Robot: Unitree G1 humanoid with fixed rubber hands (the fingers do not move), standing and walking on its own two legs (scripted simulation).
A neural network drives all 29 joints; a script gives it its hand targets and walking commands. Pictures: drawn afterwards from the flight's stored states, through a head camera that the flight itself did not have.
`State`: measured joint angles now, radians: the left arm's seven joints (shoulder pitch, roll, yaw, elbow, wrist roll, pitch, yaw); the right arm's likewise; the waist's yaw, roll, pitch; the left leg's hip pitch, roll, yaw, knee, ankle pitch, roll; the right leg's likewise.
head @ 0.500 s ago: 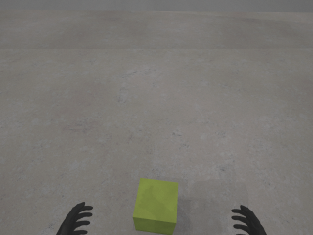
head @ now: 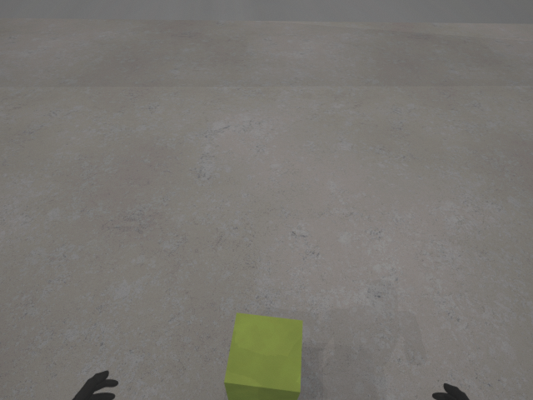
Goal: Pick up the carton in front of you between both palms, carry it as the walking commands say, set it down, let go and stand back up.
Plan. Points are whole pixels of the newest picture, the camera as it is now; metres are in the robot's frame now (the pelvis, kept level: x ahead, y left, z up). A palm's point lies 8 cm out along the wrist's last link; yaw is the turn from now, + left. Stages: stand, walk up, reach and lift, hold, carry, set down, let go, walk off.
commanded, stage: stand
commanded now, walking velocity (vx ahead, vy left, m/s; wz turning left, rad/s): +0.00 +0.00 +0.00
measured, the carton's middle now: (264, 362) +0.39 +0.01 -0.65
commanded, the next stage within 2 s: none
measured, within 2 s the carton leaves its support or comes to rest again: neither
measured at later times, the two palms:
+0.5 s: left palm out of the picture +0.09 +0.30 -0.09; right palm out of the picture +0.09 -0.30 -0.09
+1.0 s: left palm out of the picture +0.06 +0.31 -0.10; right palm out of the picture +0.07 -0.31 -0.09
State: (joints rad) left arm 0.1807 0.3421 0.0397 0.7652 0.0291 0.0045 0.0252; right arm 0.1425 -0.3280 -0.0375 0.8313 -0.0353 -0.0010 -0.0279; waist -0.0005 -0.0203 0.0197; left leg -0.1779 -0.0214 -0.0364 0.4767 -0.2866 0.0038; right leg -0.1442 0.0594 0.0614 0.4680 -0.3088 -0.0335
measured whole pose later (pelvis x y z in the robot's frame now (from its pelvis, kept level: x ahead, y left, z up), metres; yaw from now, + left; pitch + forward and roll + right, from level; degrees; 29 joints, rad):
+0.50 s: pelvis -0.01 +0.00 +0.01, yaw +1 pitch -2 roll +0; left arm 0.16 0.37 0.02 0.91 0.02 -0.01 0.03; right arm 0.13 -0.36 -0.03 0.98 -0.03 0.00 -0.02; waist -0.01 -0.01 0.03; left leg -0.13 -0.02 -0.05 0.40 -0.23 0.00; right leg -0.09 0.05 0.05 0.38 -0.25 -0.03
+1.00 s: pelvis -0.03 +0.00 +0.01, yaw +1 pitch -3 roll +0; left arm 0.14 0.37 0.02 0.98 0.02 -0.01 0.01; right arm 0.11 -0.39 -0.02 1.04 -0.02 -0.01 -0.02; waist -0.01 0.00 0.04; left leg -0.11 -0.02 -0.05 0.35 -0.18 0.01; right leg -0.07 0.05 0.05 0.34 -0.21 -0.03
